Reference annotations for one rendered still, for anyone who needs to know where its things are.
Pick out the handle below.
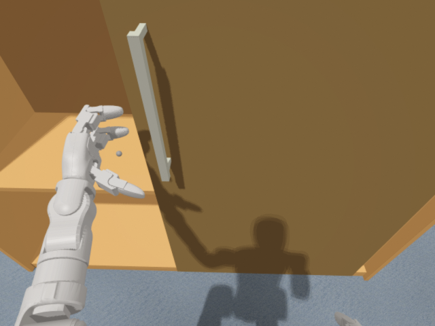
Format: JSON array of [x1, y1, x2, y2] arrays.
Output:
[[127, 23, 171, 181]]

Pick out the right robot hand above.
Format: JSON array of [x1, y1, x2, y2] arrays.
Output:
[[334, 312, 361, 326]]

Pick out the left robot hand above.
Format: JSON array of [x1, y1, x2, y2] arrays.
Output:
[[62, 105, 145, 198]]

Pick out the robot left forearm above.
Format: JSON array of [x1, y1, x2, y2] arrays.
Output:
[[14, 178, 97, 326]]

